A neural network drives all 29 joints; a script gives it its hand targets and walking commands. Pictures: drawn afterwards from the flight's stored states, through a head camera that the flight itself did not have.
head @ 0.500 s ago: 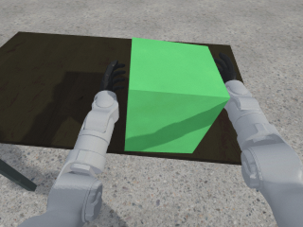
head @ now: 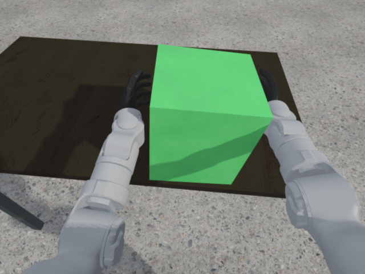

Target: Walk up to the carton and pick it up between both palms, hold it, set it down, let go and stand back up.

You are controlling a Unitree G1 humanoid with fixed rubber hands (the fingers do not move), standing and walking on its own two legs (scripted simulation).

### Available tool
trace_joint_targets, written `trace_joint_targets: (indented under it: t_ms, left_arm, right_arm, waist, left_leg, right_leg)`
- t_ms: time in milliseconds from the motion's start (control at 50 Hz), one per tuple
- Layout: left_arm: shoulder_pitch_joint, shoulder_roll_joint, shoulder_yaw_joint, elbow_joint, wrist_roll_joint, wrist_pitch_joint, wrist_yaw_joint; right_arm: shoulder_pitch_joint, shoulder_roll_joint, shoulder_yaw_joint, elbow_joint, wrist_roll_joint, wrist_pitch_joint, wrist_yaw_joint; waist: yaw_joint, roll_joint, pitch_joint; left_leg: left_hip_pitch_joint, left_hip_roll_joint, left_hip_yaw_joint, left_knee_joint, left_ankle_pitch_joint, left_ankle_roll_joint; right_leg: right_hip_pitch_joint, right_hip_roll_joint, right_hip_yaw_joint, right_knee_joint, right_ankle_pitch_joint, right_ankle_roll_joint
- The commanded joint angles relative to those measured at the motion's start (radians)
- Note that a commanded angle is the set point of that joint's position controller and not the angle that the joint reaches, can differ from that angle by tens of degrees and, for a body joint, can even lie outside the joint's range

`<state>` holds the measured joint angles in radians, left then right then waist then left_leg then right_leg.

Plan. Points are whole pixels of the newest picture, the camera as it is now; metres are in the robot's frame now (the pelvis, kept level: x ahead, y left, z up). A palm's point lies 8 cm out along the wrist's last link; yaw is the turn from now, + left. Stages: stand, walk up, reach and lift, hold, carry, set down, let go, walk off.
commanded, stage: reach and lift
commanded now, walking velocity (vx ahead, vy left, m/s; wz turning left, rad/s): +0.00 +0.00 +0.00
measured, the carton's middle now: (197, 120) +0.44 +0.01 +0.09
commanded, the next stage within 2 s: none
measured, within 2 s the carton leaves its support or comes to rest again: leaves its support in 0.60 s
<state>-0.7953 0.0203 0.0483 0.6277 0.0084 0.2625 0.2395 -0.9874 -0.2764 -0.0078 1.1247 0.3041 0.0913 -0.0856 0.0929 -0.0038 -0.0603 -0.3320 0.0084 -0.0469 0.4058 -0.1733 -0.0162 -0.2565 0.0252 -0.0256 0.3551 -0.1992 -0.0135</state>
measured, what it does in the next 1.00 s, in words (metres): stands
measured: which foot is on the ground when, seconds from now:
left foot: down 0.00-1.00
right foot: down 0.00-1.00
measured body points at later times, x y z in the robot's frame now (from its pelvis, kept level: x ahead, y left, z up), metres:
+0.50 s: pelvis +0.01 +0.00 +0.00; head +0.01 +0.01 +0.45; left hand +0.41 +0.17 +0.13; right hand +0.46 -0.13 +0.14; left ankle +0.02 +0.12 -0.74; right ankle -0.02 -0.11 -0.74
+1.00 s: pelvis -0.01 +0.00 +0.00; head -0.03 +0.01 +0.45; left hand +0.39 +0.15 +0.16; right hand +0.42 -0.16 +0.14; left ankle +0.02 +0.12 -0.74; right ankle -0.02 -0.11 -0.74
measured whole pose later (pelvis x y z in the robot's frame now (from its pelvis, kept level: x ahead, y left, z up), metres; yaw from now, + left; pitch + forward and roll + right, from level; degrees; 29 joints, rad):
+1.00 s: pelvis -0.01 +0.00 +0.00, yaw +0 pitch +4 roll -1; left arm -0.73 -0.08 0.25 0.63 0.18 0.33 0.14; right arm -0.89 -0.18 -0.14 1.13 0.08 0.09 -0.10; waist 0.04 0.00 -0.16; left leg -0.32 0.02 -0.05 0.41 -0.17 -0.02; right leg -0.23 0.03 -0.03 0.32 -0.17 -0.01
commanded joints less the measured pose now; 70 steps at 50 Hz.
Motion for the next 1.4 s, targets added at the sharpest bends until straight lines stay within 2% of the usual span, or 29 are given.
trace_joint_targets:
  t_ms: [0, 120, 200, 260, 300, 320, 340, 400, 440, 460, 480, 580, 600, 660, 680, 760, 780, 800, 820, 860, 880, 900, 940, 1000, 1120, 1180, 1240, 1340, 1380]
  left_arm:
    - [-0.508, -0.134, 0.101, -0.14, 0.037, -0.049, -0.03]
    - [-0.545, -0.193, 0.077, -0.134, 0.048, -0.059, -0.062]
    - [-0.531, -0.262, 0.141, -0.089, 0.135, -0.075, -0.108]
    - [-0.542, -0.637, 0.056, -0.026, 0.201, -0.091, -0.223]
    - [-0.52, -0.661, 0.007, -0.086, 0.186, -0.1, -0.228]
    - [-0.514, -0.666, -0.001, -0.083, 0.202, -0.096, -0.226]
    - [-0.55, -0.674, -0.055, -0.147, 0.183, -0.105, -0.221]
    - [-0.605, -0.707, -0.105, -0.201, 0.15, -0.098, -0.189]
    - [-0.618, -0.71, -0.109, -0.194, 0.147, -0.095, -0.191]
    - [-0.682, -0.748, -0.177, -0.292, 0.115, -0.107, -0.182]
    - [-0.651, -0.744, -0.155, -0.264, 0.115, -0.096, -0.179]
    - [-0.658, -0.714, -0.153, -0.188, 0.116, -0.047, -0.176]
    - [-0.692, -0.732, -0.189, -0.239, 0.109, -0.044, -0.174]
    - [-0.69, -0.698, -0.145, -0.194, 0.124, -0.026, -0.179]
    - [-0.66, -0.692, -0.139, -0.197, 0.122, -0.022, -0.185]
    - [-0.695, -0.72, -0.18, -0.226, 0.111, 0.006, -0.169]
    - [-0.671, -0.722, -0.181, -0.216, 0.105, 0.022, -0.171]
    - [-0.674, -0.688, -0.13, -0.154, 0.11, 0.013, -0.181]
    - [-0.711, -0.686, -0.132, -0.152, 0.122, 0.015, -0.184]
    - [-0.757, -0.718, -0.163, -0.218, 0.105, 0.013, -0.183]
    - [-0.721, -0.654, -0.091, -0.117, 0.122, 0.029, -0.201]
    - [-0.744, -0.657, -0.101, -0.099, 0.105, 0.026, -0.207]
    - [-0.77, -0.721, -0.204, -0.216, 0.058, 0.026, -0.188]
    - [-0.834, -0.73, -0.229, -0.2, 0.038, 0.038, -0.197]
    - [-0.743, -0.73, -0.278, -0.234, 0.0, 0.096, -0.205]
    - [-0.7, -0.726, -0.251, -0.266, 0.019, 0.123, -0.214]
    - [-0.677, -0.691, -0.197, -0.188, 0.062, 0.163, -0.241]
    - [-0.723, -0.655, -0.2, -0.332, 0.039, 0.198, -0.248]
    - [-0.785, -0.667, -0.235, -0.379, -0.012, 0.21, -0.242]
  right_arm:
    - [-0.441, 0.094, -0.049, -0.215, -0.071, -0.044, -0.001]
    - [-0.46, 0.154, -0.089, -0.223, -0.128, -0.055, 0.011]
    - [-0.439, 0.301, -0.097, -0.213, -0.191, -0.067, 0.043]
    - [-0.522, 0.73, -0.05, -0.23, -0.294, -0.082, 0.145]
    - [-0.474, 0.772, -0.027, -0.251, -0.291, -0.105, 0.154]
    - [-0.521, 0.765, -0.012, -0.267, -0.284, -0.112, 0.161]
    - [-0.472, 0.762, -0.041, -0.242, -0.303, -0.126, 0.169]
    - [-0.449, 0.742, -0.035, -0.208, -0.279, -0.147, 0.175]
    - [-0.423, 0.759, -0.031, -0.179, -0.272, -0.145, 0.165]
    - [-0.446, 0.758, -0.043, -0.177, -0.268, -0.159, 0.163]
    - [-0.477, 0.744, -0.022, -0.21, -0.265, -0.154, 0.161]
    - [-0.5, 0.729, 0.012, -0.215, -0.222, -0.12, 0.146]
    - [-0.527, 0.727, 0.013, -0.229, -0.215, -0.125, 0.144]
    - [-0.609, 0.751, 0.048, -0.261, -0.186, -0.124, 0.145]
    - [-0.621, 0.773, 0.096, -0.287, -0.171, -0.105, 0.144]
    - [-0.72, 0.74, 0.114, -0.313, -0.145, -0.111, 0.147]
    - [-0.659, 0.748, 0.112, -0.302, -0.136, -0.092, 0.144]
    - [-0.676, 0.78, 0.12, -0.288, -0.136, -0.082, 0.14]
    - [-0.701, 0.771, 0.063, -0.279, -0.157, -0.089, 0.136]
    - [-0.771, 0.808, 0.111, -0.354, -0.143, -0.095, 0.14]
    - [-0.707, 0.807, 0.057, -0.283, -0.181, -0.06, 0.127]
    - [-0.799, 0.829, 0.079, -0.348, -0.184, -0.059, 0.124]
    - [-0.825, 0.834, 0.14, -0.421, -0.123, -0.069, 0.127]
    - [-0.867, 0.838, 0.098, -0.421, -0.136, -0.053, 0.109]
    - [-0.785, 0.824, 0.176, -0.487, -0.068, -0.011, 0.081]
    - [-0.801, 0.832, 0.208, -0.55, -0.03, 0.008, 0.06]
    - [-0.808, 0.811, 0.172, -0.514, -0.047, 0.054, 0.047]
    - [-0.747, 0.842, 0.219, -0.519, 0.022, 0.116, 0.034]
    - [-0.871, 0.851, 0.27, -0.648, 0.049, 0.121, 0.037]
  waist:
    - [-0.038, -0.039, -0.603]
    - [-0.08, -0.03, -0.577]
    - [-0.046, -0.041, -0.576]
    - [-0.062, -0.073, -0.606]
    - [-0.067, -0.05, -0.732]
    - [-0.053, -0.016, -0.732]
    - [-0.094, -0.014, -0.773]
    - [-0.085, 0.017, -0.739]
    - [-0.095, -0.005, -0.686]
    - [-0.132, 0.016, -0.716]
    - [-0.093, 0.005, -0.704]
    - [-0.09, -0.001, -0.603]
    - [-0.111, 0.02, -0.616]
    - [-0.046, 0.02, -0.629]
    - [-0.038, -0.027, -0.596]
    - [-0.022, 0.008, -0.671]
    - [-0.043, 0.004, -0.628]
    - [-0.015, -0.039, -0.6]
    - [-0.043, -0.006, -0.586]
    - [-0.021, -0.021, -0.654]
    - [-0.033, -0.066, -0.533]
    - [-0.014, -0.092, -0.541]
    - [-0.037, -0.039, -0.695]
    - [-0.073, -0.027, -0.671]
    - [-0.099, -0.021, -0.692]
    - [-0.09, -0.012, -0.697]
    - [-0.095, -0.027, -0.572]
    - [-0.096, -0.03, -0.566]
    - [-0.072, -0.029, -0.615]
  left_leg:
    - [0.361, 0.012, 0.049, 0.035, 0.503, -0.035]
    - [0.368, 0.018, 0.055, 0.014, 0.441, -0.038]
    - [0.366, 0.015, 0.068, 0.005, 0.461, -0.038]
    - [0.369, 0.004, 0.075, -0.023, 0.417, -0.015]
    - [0.377, 0.004, 0.08, 0.0, 0.489, -0.026]
    - [0.365, 0.002, 0.08, -0.002, 0.504, -0.032]
    - [0.421, 0.009, 0.074, 0.013, 0.556, -0.046]
    - [0.48, 0.034, 0.056, 0.04, 0.654, -0.067]
    - [0.461, 0.032, 0.058, 0.032, 0.608, -0.062]
    - [0.516, 0.041, 0.031, 0.054, 0.684, -0.082]
    - [0.52, 0.041, 0.045, 0.05, 0.684, -0.082]
    - [0.486, 0.038, 0.037, 0.031, 0.533, -0.068]
    - [0.505, 0.04, 0.027, 0.034, 0.563, -0.077]
    - [0.456, 0.027, 0.05, 0.029, 0.511, -0.06]
    - [0.428, 0.024, 0.046, 0.018, 0.492, -0.047]
    - [0.499, 0.04, 0.041, 0.028, 0.533, -0.068]
    - [0.513, 0.032, 0.036, 0.028, 0.51, -0.06]
    - [0.424, 0.024, 0.053, 0.005, 0.398, -0.038]
    - [0.415, 0.017, 0.051, 0.0, 0.386, -0.041]
    - [0.425, 0.017, 0.053, 0.009, 0.39, -0.035]
    - [0.342, 0.002, 0.069, -0.029, 0.273, -0.015]
    - [0.306, -0.001, 0.07, -0.035, 0.225, -0.005]
    - [0.402, 0.014, 0.049, -0.004, 0.361, -0.023]
    - [0.37, -0.001, 0.052, -0.011, 0.278, -0.025]
    - [0.428, -0.009, 0.043, 0.023, 0.434, -0.043]
    - [0.405, -0.024, 0.036, 0.037, 0.474, -0.035]
    - [0.368, -0.034, 0.039, -0.003, 0.35, -0.024]
    - [0.361, -0.044, 0.038, -0.001, 0.356, -0.022]
    - [0.395, -0.039, 0.036, 0.0, 0.371, -0.015]
  right_leg:
    - [0.033, 0.05, -0.011, -0.045, 0.322, 0.042]
    - [0.036, 0.039, -0.023, -0.053, 0.288, 0.051]
    - [0.087, 0.025, -0.014, -0.044, 0.328, 0.057]
    - [0.141, 0.025, -0.034, -0.045, 0.325, 0.058]
    - [0.193, 0.031, -0.038, -0.026, 0.475, 0.059]
    - [0.21, 0.04, -0.039, -0.021, 0.466, 0.051]
    - [0.212, 0.051, -0.059, -0.018, 0.481, 0.055]
    - [0.14, 0.067, -0.062, -0.038, 0.4, 0.03]
    - [0.148, 0.056, -0.051, -0.053, 0.405, 0.036]
    - [0.107, 0.065, -0.073, -0.042, 0.408, 0.026]
    - [0.125, 0.064, -0.061, -0.056, 0.387, 0.024]
    - [0.159, 0.062, -0.038, -0.072, 0.288, 0.033]
    - [0.159, 0.054, -0.043, -0.064, 0.314, 0.033]
    - [0.172, 0.047, -0.023, -0.051, 0.336, 0.045]
    - [0.228, 0.052, -0.018, -0.051, 0.333, 0.057]
    - [0.17, 0.075, -0.04, -0.044, 0.301, 0.037]
    - [0.178, 0.067, -0.03, -0.055, 0.314, 0.037]
    - [0.211, 0.053, -0.005, -0.06, 0.275, 0.045]
    - [0.188, 0.054, -0.019, -0.056, 0.281, 0.051]
    - [0.202, 0.052, -0.02, -0.038, 0.313, 0.051]
    - [0.233, 0.036, -0.002, -0.058, 0.275, 0.063]
    - [0.251, 0.027, 0.007, -0.052, 0.256, 0.07]
    - [0.221, 0.051, -0.017, -0.021, 0.345, 0.061]
    - [0.216, 0.043, -0.009, -0.05, 0.29, 0.054]
    - [0.277, 0.058, -0.018, -0.027, 0.444, 0.069]
    - [0.33, 0.057, 0.002, -0.017, 0.512, 0.069]
    - [0.299, 0.046, 0.0, -0.053, 0.383, 0.078]
    - [0.313, 0.05, 0.0, -0.038, 0.413, 0.088]
    - [0.239, 0.056, -0.003, -0.046, 0.358, 0.086]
